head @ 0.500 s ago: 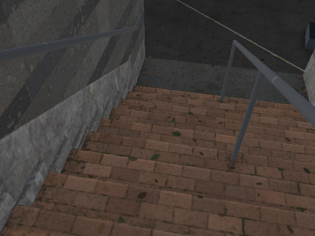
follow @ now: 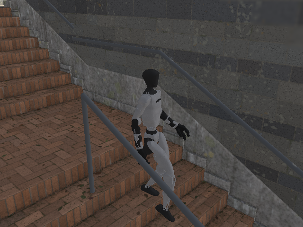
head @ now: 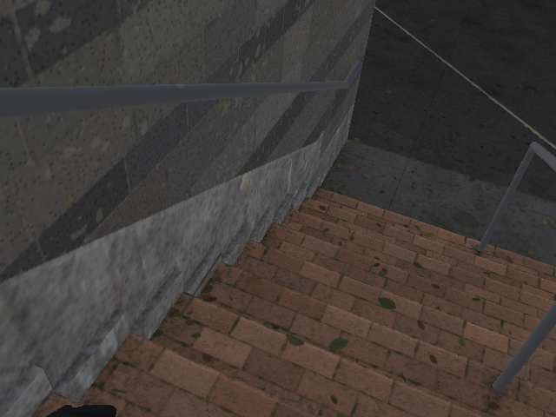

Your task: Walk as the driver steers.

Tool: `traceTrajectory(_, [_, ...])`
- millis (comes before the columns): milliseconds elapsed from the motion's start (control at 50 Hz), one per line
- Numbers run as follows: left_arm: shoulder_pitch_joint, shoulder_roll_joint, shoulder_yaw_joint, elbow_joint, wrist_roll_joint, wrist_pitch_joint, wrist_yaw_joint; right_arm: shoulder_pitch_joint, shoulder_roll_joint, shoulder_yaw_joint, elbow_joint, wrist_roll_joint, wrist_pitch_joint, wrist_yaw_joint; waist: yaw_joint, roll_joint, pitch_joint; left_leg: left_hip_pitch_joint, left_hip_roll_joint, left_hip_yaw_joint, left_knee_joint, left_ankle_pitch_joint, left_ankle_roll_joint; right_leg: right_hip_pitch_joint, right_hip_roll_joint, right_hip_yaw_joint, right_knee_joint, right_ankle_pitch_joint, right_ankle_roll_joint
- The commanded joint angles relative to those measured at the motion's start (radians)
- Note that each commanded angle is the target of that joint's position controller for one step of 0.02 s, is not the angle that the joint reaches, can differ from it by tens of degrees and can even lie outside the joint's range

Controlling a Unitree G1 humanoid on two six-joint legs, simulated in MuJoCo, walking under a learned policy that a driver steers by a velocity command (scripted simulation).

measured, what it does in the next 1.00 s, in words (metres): goes down, turning right: right foot 0.16 m lower, then left foot 0.17 m lower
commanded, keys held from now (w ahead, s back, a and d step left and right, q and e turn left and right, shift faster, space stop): w+e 1.00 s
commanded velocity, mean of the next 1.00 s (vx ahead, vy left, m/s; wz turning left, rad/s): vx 0.50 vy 0.00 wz -0.40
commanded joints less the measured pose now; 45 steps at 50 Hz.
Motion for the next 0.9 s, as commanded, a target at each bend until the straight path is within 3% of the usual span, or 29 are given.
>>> traceTrajectory(20, [-0.034, 0.039, 0.004, -0.088, -0.011, 0.000, -0.028, 0.042, -0.100, -0.014, -0.052, 0.006, 0.000, 0.009, -0.004, 0.155, 0.141, -0.150, 0.200, -0.224, -0.090, 0.209, 0.153, 0.062, -0.002, -0.022, -0.066, -0.010, -0.016])
traceTrajectory(100, [-0.107, 0.001, -0.018, -0.130, -0.046, -0.015, -0.074, 0.101, -0.128, -0.018, -0.046, 0.002, 0.021, -0.037, -0.086, 0.136, 0.206, 0.077, 0.236, -0.272, 0.094, 0.381, 0.162, -0.088, -0.037, 0.024, -0.247, -0.163, -0.044])
traceTrajectory(140, [0.012, 0.026, -0.002, -0.084, -0.049, -0.014, -0.080, 0.052, -0.150, -0.023, -0.056, 0.002, 0.022, -0.031, -0.046, 0.164, 0.192, 0.017, 0.254, -0.236, 0.158, 0.590, 0.147, 0.080, -0.026, -0.045, -0.266, -0.319, -0.070])
traceTrajectory(160, [0.214, 0.054, 0.019, -0.016, -0.059, -0.005, -0.074, -0.030, -0.168, -0.030, -0.058, -0.001, 0.020, -0.020, 0.057, 0.193, 0.149, -0.097, 0.267, -0.240, 0.275, 0.678, 0.143, 0.312, -0.056, -0.042, -0.233, -0.353, -0.109])
traceTrajectory(180, [0.415, 0.101, 0.038, 0.066, -0.037, -0.001, -0.069, -0.050, -0.154, -0.024, -0.061, -0.005, 0.003, 0.000, 0.134, 0.092, 0.056, -0.169, 0.185, -0.087, 0.484, 0.899, 0.099, 0.591, 0.015, -0.112, -0.296, -0.226, -0.125])
traceTrajectory(200, [0.667, 0.149, 0.051, 0.154, -0.015, 0.003, -0.068, -0.065, -0.147, -0.027, -0.066, 0.003, -0.025, 0.026, 0.224, -0.019, -0.048, -0.448, 0.085, 0.021, 0.996, 0.598, 0.011, 0.965, -0.105, 0.007, -0.141, 0.171, -0.233])
traceTrajectory(220, [0.683, 0.120, 0.023, 0.189, -0.044, 0.020, -0.076, 0.110, -0.114, -0.016, -0.053, -0.004, -0.054, 0.043, 0.129, -0.272, -0.169, -0.775, -0.008, 0.057, 1.376, -0.313, -0.080, 1.239, -0.197, 0.214, 0.016, 0.223, -0.349])
traceTrajectory(240, [0.611, 0.078, 0.013, 0.176, -0.074, 0.044, -0.074, 0.131, -0.151, -0.014, -0.065, -0.008, -0.062, 0.043, 0.092, -0.316, -0.182, -0.815, 0.059, 0.056, 1.384, -0.249, -0.086, 1.170, -0.181, 0.327, -0.091, 0.012, -0.355])
traceTrajectory(260, [0.554, 0.169, 0.037, 0.165, -0.086, 0.051, -0.052, 0.023, -0.163, -0.009, -0.148, 0.034, -0.065, 0.033, 0.099, -0.301, -0.151, -0.953, 0.095, 0.086, 1.283, -0.140, -0.097, 1.144, -0.279, 0.526, -0.260, -0.380, -0.439])
traceTrajectory(300, [0.395, 0.095, 0.001, 0.113, -0.005, 0.051, -0.035, -0.226, -0.161, -0.008, -0.215, 0.035, -0.046, 0.002, 0.063, 0.147, 0.049, -0.884, 0.184, 0.050, 1.083, 0.078, -0.072, 0.694, -0.307, 0.637, -0.377, -0.736, -0.410])
traceTrajectory(320, [0.308, 0.120, 0.000, 0.087, 0.002, 0.034, -0.033, -0.212, -0.140, -0.008, -0.227, 0.004, -0.037, -0.011, -0.012, 0.156, 0.112, -0.797, 0.211, 0.032, 1.001, 0.076, -0.066, 0.479, -0.275, 0.651, -0.357, -0.709, -0.405])
traceTrajectory(360, [0.222, 0.061, -0.023, 0.056, -0.023, 0.005, -0.004, -0.218, -0.180, -0.023, -0.243, -0.029, -0.047, -0.010, -0.072, 0.087, 0.162, -0.613, 0.276, 0.011, 0.435, 0.396, -0.068, 0.248, -0.088, 0.340, -0.373, -0.563, -0.279])
traceTrajectory(400, [0.280, 0.083, -0.010, 0.069, -0.042, 0.028, 0.033, -0.334, -0.103, -0.006, -0.283, -0.063, -0.048, -0.001, -0.003, 0.037, 0.104, -0.272, 0.208, 0.129, 0.048, 0.628, -0.121, 0.107, 0.016, 0.174, -0.384, -0.331, -0.248])
traceTrajectory(420, [0.314, 0.077, -0.013, 0.082, -0.035, 0.042, 0.039, -0.295, -0.051, 0.004, -0.277, -0.039, -0.039, 0.016, -0.021, -0.038, 0.034, -0.157, 0.182, 0.140, 0.090, 0.652, -0.142, 0.110, 0.001, 0.173, -0.344, -0.209, -0.263])
traceTrajectory(440, [0.312, 0.106, -0.004, 0.076, -0.006, 0.042, 0.034, -0.153, -0.092, -0.008, -0.231, -0.010, -0.042, 0.030, -0.063, -0.063, -0.033, -0.100, 0.177, 0.129, 0.245, 0.742, -0.137, 0.143, -0.037, 0.196, -0.288, -0.129, -0.275])
traceTrajectory(480, [0.489, 0.030, -0.001, 0.125, -0.087, 0.034, 0.049, -0.318, -0.181, -0.026, -0.285, -0.010, -0.059, 0.042, 0.051, 0.036, 0.044, -0.642, 0.229, -0.039, 0.015, 0.820, -0.082, 0.628, -0.046, 0.344, -0.123, -0.420, -0.284])
traceTrajectory(520, [0.579, 0.007, -0.001, 0.143, -0.098, 0.043, 0.051, -0.506, -0.146, -0.015, -0.338, -0.022, -0.088, 0.080, 0.129, 0.032, 0.070, -0.770, 0.219, -0.069, -0.145, 0.802, -0.058, 0.793, -0.042, 0.436, -0.050, -0.597, -0.281])
traceTrajectory(600, [0.499, 0.022, -0.002, 0.102, -0.064, 0.090, 0.070, -0.535, -0.088, -0.004, -0.370, -0.029, -0.103, 0.107, 0.167, -0.008, 0.121, -0.170, 0.124, 0.074, -0.396, 1.167, -0.089, 0.275, 0.112, 0.294, 0.037, -0.834, -0.202])
traceTrajectory(660, [0.452, 0.027, -0.007, 0.095, -0.070, 0.101, 0.095, -0.380, -0.105, -0.030, -0.363, 0.006, -0.067, 0.070, 0.081, -0.045, 0.128, 0.015, 0.186, -0.001, -0.510, 1.038, -0.097, 0.317, 0.130, 0.337, 0.189, -0.800, -0.172])
traceTrajectory(700, [0.428, 0.023, -0.011, 0.131, -0.062, 0.102, 0.062, -0.020, -0.196, -0.075, -0.239, 0.001, -0.062, 0.068, -0.102, -0.003, 0.036, 0.317, 0.297, 0.003, -0.482, 0.997, -0.080, 0.258, 0.158, 0.269, 0.604, -0.890, -0.122])
traceTrajectory(720, [0.471, -0.052, -0.025, 0.165, -0.062, 0.086, 0.037, 0.198, -0.221, -0.078, -0.159, -0.015, -0.054, 0.077, -0.162, 0.135, -0.045, 0.612, 0.401, -0.079, -0.313, 1.162, -0.056, 0.001, 0.242, 0.213, 0.988, -1.305, -0.073])
traceTrajectory(740, [0.689, -0.061, -0.024, 0.163, -0.093, 0.075, 0.014, 0.218, -0.255, -0.063, -0.126, -0.026, -0.055, 0.097, -0.033, 0.419, -0.135, 0.804, 0.503, -0.173, -0.091, 1.349, -0.002, -0.236, 0.253, 0.197, 1.341, -1.418, -0.030])
traceTrajectory(760, [0.749, -0.031, -0.031, 0.156, -0.099, 0.067, 0.008, 0.179, -0.272, -0.068, -0.138, -0.007, -0.033, 0.111, -0.006, 0.535, -0.177, 0.785, 0.552, -0.261, -0.136, 1.279, 0.027, -0.338, 0.186, 0.159, 1.456, -1.344, -0.003])
traceTrajectory(780, [0.629, 0.007, -0.031, 0.067, -0.115, 0.064, 0.022, 0.156, -0.346, -0.093, -0.098, 0.023, -0.020, 0.115, 0.001, 0.541, -0.179, 0.679, 0.669, -0.479, -0.332, 0.624, 0.188, -0.437, 0.143, 0.053, 1.474, -1.239, 0.020])
traceTrajectory(800, [0.457, 0.053, -0.012, 0.050, -0.098, 0.097, 0.049, 0.038, -0.192, -0.051, -0.120, 0.004, -0.009, 0.103, 0.004, 0.173, -0.019, 0.403, 0.547, -0.418, -0.543, 0.095, 0.131, -0.395, 0.063, -0.045, 1.300, -1.033, -0.005])
traceTrajectory(820, [0.334, 0.059, -0.014, -0.001, -0.101, 0.124, 0.066, -0.054, -0.192, -0.040, -0.117, -0.029, -0.015, 0.097, 0.005, 0.197, 0.106, 0.150, 0.587, -0.448, -0.567, 0.043, 0.185, -0.347, 0.033, -0.021, 1.285, -0.933, -0.025])
traceTrajectory(840, [0.309, 0.038, -0.018, -0.012, -0.072, 0.147, 0.079, -0.121, -0.159, -0.019, -0.116, -0.035, -0.030, 0.092, 0.034, 0.119, 0.180, -0.032, 0.572, -0.402, -0.557, 0.092, 0.181, -0.291, 0.003, 0.009, 1.255, -0.935, -0.039])
traceTrajectory(860, [0.315, 0.047, -0.004, -0.007, -0.047, 0.146, 0.076, -0.160, -0.100, -0.001, -0.112, -0.032, -0.044, 0.081, 0.070, 0.118, 0.206, -0.114, 0.477, -0.270, -0.510, 0.115, 0.106, -0.265, -0.009, 0.085, 1.051, -0.753, -0.066])
traceTrajectory(900, [0.327, 0.066, 0.016, 0.010, -0.042, 0.109, 0.061, -0.203, -0.094, 0.002, -0.097, -0.031, -0.080, 0.063, 0.104, 0.174, 0.203, -0.262, 0.343, -0.005, -0.544, 0.403, 0.011, -0.065, -0.020, 0.088, 0.613, -0.506, -0.078])
Keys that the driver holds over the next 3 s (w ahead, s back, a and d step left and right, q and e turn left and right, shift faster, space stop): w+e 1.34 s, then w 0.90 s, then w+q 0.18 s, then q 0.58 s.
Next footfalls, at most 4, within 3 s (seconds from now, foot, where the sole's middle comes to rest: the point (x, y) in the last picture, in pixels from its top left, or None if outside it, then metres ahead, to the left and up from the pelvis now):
0.18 right None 0.24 -0.16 -0.90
0.70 left None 0.65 0.02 -1.06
1.36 right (368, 410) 0.81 -0.38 -1.23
1.92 left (359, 338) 1.19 -0.42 -1.39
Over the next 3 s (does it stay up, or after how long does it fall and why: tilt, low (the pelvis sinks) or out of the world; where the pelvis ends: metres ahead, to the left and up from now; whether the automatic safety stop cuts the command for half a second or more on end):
stays up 1.31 -0.67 -0.81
